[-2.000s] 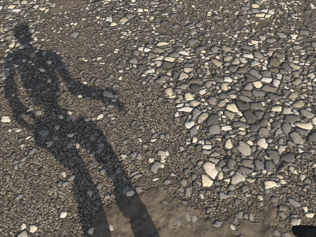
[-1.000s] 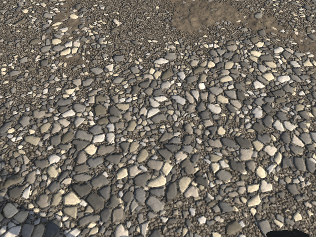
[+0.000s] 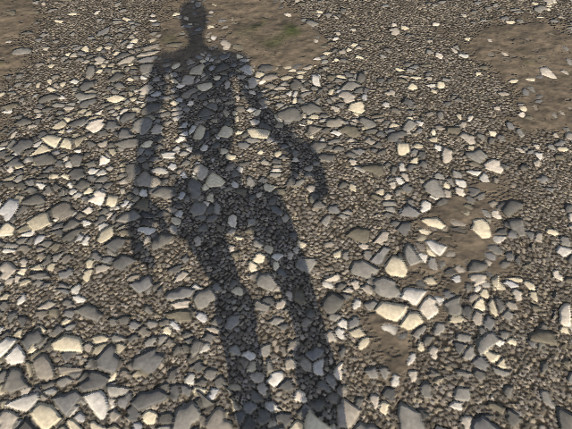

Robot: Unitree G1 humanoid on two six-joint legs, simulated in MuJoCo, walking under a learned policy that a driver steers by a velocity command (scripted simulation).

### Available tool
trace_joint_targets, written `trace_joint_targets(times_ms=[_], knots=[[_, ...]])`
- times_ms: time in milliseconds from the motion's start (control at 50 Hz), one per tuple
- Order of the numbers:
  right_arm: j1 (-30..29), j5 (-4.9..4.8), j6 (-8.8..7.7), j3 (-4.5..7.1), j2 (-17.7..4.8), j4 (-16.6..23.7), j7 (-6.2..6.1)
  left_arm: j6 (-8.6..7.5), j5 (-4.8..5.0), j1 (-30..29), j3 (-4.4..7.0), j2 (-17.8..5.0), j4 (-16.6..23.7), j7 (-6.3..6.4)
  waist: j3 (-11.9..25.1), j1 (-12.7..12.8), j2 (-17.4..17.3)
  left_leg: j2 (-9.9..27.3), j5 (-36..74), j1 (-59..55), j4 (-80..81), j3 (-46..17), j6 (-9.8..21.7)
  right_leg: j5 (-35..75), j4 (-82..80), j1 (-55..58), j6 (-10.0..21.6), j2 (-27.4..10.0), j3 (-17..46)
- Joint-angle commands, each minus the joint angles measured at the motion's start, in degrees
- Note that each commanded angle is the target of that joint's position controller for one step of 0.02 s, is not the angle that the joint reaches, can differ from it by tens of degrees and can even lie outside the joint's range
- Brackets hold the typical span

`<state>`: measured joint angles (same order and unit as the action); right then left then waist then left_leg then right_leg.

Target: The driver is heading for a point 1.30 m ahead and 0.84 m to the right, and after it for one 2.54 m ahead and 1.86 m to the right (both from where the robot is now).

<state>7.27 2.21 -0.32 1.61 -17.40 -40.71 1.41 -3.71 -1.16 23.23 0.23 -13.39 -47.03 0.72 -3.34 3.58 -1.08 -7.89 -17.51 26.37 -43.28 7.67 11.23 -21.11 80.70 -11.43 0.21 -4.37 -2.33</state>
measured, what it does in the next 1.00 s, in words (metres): walks ahead, turning right: right foot, then left foot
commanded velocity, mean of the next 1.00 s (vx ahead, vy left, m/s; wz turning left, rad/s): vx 1.00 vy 0.00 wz -0.71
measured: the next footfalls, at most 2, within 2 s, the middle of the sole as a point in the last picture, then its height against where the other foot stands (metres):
right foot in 0.36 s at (385, 405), level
left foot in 0.78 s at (379, 239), level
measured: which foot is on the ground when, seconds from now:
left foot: down 0.00-0.34, up 0.36-0.76, down 0.78-1.00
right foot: up 0.00-0.34, down 0.36-0.80, up 0.82-1.00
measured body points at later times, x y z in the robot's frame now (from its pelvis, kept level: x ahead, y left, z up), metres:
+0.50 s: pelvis +0.46 -0.11 +0.02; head +0.48 -0.10 +0.47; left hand +0.56 +0.17 -0.11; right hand +0.55 -0.39 -0.07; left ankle +0.40 +0.06 -0.57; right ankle +0.49 -0.13 -0.70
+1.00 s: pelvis +0.90 -0.25 +0.04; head +0.92 -0.27 +0.49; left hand +1.24 -0.17 -0.04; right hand +0.71 -0.49 -0.07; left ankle +0.96 -0.13 -0.70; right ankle +0.84 -0.31 -0.60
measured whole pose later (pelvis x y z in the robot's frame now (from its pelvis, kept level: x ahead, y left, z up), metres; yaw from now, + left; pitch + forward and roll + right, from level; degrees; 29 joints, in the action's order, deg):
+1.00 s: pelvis +0.90 -0.25 +0.04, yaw -46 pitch +2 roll +3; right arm 21.3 1.8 -5.4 3.2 -19.4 -45.2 -0.7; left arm 0.2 -2.1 8.4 3.9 -22.3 -39.5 -3.2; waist -0.3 -1.9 3.6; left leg 0.5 -16.6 8.2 -23.2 8.3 -1.3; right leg -14.6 73.3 -37.2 5.4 -1.5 -0.3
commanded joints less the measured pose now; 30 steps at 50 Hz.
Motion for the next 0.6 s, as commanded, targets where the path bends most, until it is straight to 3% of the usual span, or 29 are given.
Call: trace_joint_targets(times_ms=[20, 40, 80, 140, 180, 240, 280, 300, 320, 340, 360, 380, 400, 420, 440, 460, 500, 520, 560, 600], knots=[[10.08, 0.22, -2.08, 3.26, -8.44, -0.50, -2.00, -0.89, 0.26, -3.33, 1.68, -10.08, 6.50, -0.38, 3.10, -4.61, 6.54, 23.57, -0.46, -24.50, 30.21, -34.87, 7.50, 3.34, 5.22, -31.20, 1.35, -2.65, 5.30], [9.48, 0.04, -3.56, 2.64, -6.89, -0.78, -2.05, 0.52, -0.09, -1.11, 1.48, -8.66, 4.95, -0.89, 1.07, -2.47, 7.53, 22.43, 2.73, -16.52, 31.98, -29.59, 6.21, 3.79, 1.42, -25.58, 0.98, -3.66, 7.00], [9.52, -0.55, -5.64, 1.93, -4.90, -3.01, -1.61, 2.48, -0.04, -1.55, 1.44, -6.53, 3.97, -2.15, -2.91, -0.13, 5.09, 19.39, 4.97, -9.21, 35.54, -20.78, 3.06, 4.79, -6.17, -23.38, 0.47, -4.89, 8.60], [12.11, -0.97, -7.36, 1.73, -3.73, -4.82, -0.28, 2.50, 0.98, -9.96, 1.30, -4.78, 5.93, -2.89, -5.72, -2.68, 1.37, 14.17, 23.82, -11.90, 37.88, -7.71, -2.88, 16.72, -18.86, -27.77, 2.34, -3.58, 5.67], [11.83, -1.46, -8.02, 1.33, -3.05, -5.17, -0.19, 1.63, 1.11, -14.17, 0.97, -4.01, 6.79, -3.51, -4.95, -3.41, 0.95, 11.72, 33.43, -14.15, 38.46, -0.81, -5.22, 25.80, -28.52, -25.34, 3.88, -1.92, 0.73], [14.63, -1.83, -8.80, 1.03, -4.45, -6.41, -1.19, 0.92, 1.35, -18.15, 0.40, -3.05, 7.44, -4.63, -3.35, -4.68, 0.21, 13.64, 49.71, -22.18, 39.62, 3.33, -7.84, 34.88, -39.82, -20.78, 6.57, 1.40, -4.86], [14.82, -1.54, -8.12, 1.50, -7.15, -6.61, -2.66, 1.01, 0.74, -16.50, 0.98, -5.20, 6.55, -4.81, 0.29, -3.00, -2.81, 15.30, 68.83, -30.77, 33.73, 5.06, -9.75, 32.25, -42.97, -17.32, 7.83, 5.82, -7.77], [14.24, -1.02, -7.17, 1.96, -8.81, -6.34, -3.53, 1.34, 0.64, -12.97, 1.55, -6.97, 5.57, -4.63, 3.01, -0.70, -4.88, 16.42, 78.06, -33.80, 28.00, 5.21, -10.43, 27.63, -42.97, -13.79, 8.32, 8.22, -8.67], [12.66, -0.33, -5.91, 2.47, -10.34, -5.81, -4.23, 1.69, 0.63, -5.94, 2.45, -9.26, 3.80, -4.32, 6.50, 3.50, -6.34, 17.65, 85.08, -34.35, 18.14, 5.21, -10.68, 22.39, -42.00, -7.14, 9.18, 10.42, -8.89], [9.56, 0.38, -4.67, 2.95, -11.61, -4.68, -4.58, 2.04, 0.60, 5.09, 3.77, -11.84, 0.69, -3.85, 10.94, 9.10, -6.72, 18.66, 86.59, -31.38, 3.69, 4.53, -10.42, 17.05, -41.03, 2.87, 10.94, 11.36, -7.29], [5.27, 0.57, -3.83, 3.36, -12.48, -3.59, -4.44, 2.28, 0.42, 16.88, 5.45, -14.38, -2.28, -3.01, 13.46, 15.70, -4.25, 16.94, 74.76, -22.54, -18.39, 4.43, -9.73, 12.15, -45.18, 14.56, 14.23, 9.52, -2.00], [3.17, 1.35, -4.55, 1.26, -4.39, -3.12, -2.75, 2.73, 1.25, 15.06, 6.05, -15.27, -3.36, -2.00, 8.02, 11.53, 6.53, 7.33, 12.86, -5.16, -40.06, 2.80, -8.67, 9.50, -43.30, 19.34, 15.62, 5.23, 5.40], [8.10, -0.92, -5.92, -0.07, -0.18, 3.37, -1.85, 3.53, -0.19, 7.92, 7.39, -21.01, -1.21, -1.76, 13.37, 1.95, 21.97, 0.62, -12.41, 21.24, -57.54, -6.45, -12.62, 5.18, -52.73, 33.51, 28.57, -6.67, 39.51], [6.43, 0.08, -7.54, -1.05, -2.95, 4.76, -1.89, 3.30, 0.08, 5.64, 7.28, -18.24, 1.39, -1.76, 15.08, 3.32, 8.27, 4.49, -7.02, 25.06, -53.63, -14.21, -10.54, -2.73, -64.27, 32.55, 27.97, -9.80, 50.14], [3.85, 0.22, -8.28, -1.00, -4.73, 4.74, -1.56, 3.04, 0.21, 4.30, 6.55, -14.57, 1.05, -1.40, 8.81, 1.46, -0.95, 7.77, -1.98, 23.31, -46.10, -15.07, -9.96, -5.85, -67.59, 23.75, 24.76, -9.14, 46.45], [3.20, 0.61, -8.16, -1.13, -4.61, 4.53, -1.52, 2.74, 0.12, 2.40, 5.99, -12.34, 0.40, -1.33, 3.21, -1.82, -5.49, 10.15, -0.57, 19.61, -39.39, -13.85, -10.21, -1.90, -68.64, 13.59, 21.64, -6.77, 41.12], [3.20, 2.48, -5.50, -1.82, -3.67, 5.11, -1.22, 1.16, 0.57, 0.32, 5.16, -11.42, 0.65, -0.79, -0.49, -5.39, -5.27, 12.59, -1.72, 14.08, -32.78, -13.15, -12.27, 4.95, -69.48, 1.30, 19.89, -1.60, 32.98], [2.84, 2.56, -4.26, -2.09, -3.42, 5.65, -1.09, 0.42, 0.83, -0.09, 5.01, -11.49, 0.91, -0.97, -1.48, -6.11, -4.04, 13.52, -2.27, 11.67, -28.11, -12.05, -13.21, 6.50, -70.46, -3.78, 19.51, 0.51, 29.78], [-3.58, 2.14, -3.44, -2.72, -2.99, 8.71, -0.53, -0.63, 1.07, -0.10, 5.52, -13.11, 1.48, -1.18, -3.53, -4.74, -1.78, 14.05, 2.89, 8.68, -16.99, -8.74, -14.53, 12.61, -73.09, -10.27, 19.07, 3.52, 25.60], [-10.14, 0.97, -3.70, -3.40, -1.63, 11.11, -0.04, -0.75, 1.43, 1.14, 5.80, -12.85, 1.42, -1.29, -4.04, -1.77, 0.16, 13.08, 13.67, 5.74, -4.92, -7.24, -14.98, 20.72, -72.71, -10.84, 16.49, 5.90, 23.13]])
